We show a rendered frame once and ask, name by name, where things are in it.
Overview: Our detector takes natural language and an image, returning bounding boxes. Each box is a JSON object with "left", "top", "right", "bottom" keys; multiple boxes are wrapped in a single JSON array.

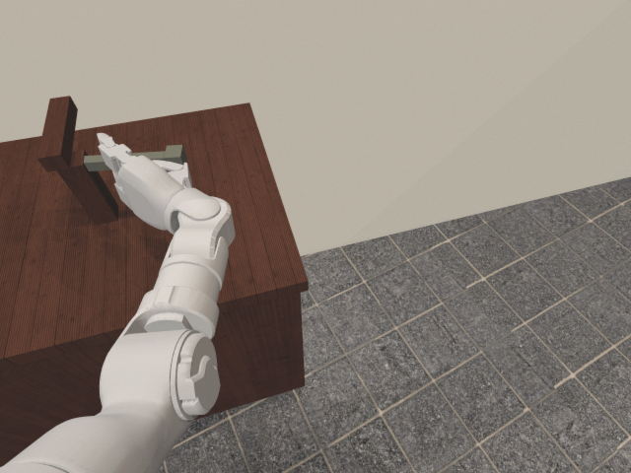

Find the robot left forearm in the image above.
[{"left": 100, "top": 188, "right": 236, "bottom": 406}]

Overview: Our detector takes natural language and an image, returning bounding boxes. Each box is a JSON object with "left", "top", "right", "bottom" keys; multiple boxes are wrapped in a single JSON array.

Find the robot left hand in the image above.
[{"left": 97, "top": 133, "right": 192, "bottom": 231}]

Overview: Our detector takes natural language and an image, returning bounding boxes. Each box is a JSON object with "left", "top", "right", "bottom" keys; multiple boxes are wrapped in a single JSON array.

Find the left robot upper arm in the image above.
[{"left": 0, "top": 329, "right": 220, "bottom": 473}]

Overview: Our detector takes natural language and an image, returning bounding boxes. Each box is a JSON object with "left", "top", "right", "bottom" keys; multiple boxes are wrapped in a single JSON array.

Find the counter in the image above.
[{"left": 0, "top": 96, "right": 309, "bottom": 467}]

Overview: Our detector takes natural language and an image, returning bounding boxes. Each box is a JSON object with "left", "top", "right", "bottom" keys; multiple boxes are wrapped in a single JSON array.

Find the tap lever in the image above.
[{"left": 84, "top": 145, "right": 187, "bottom": 171}]

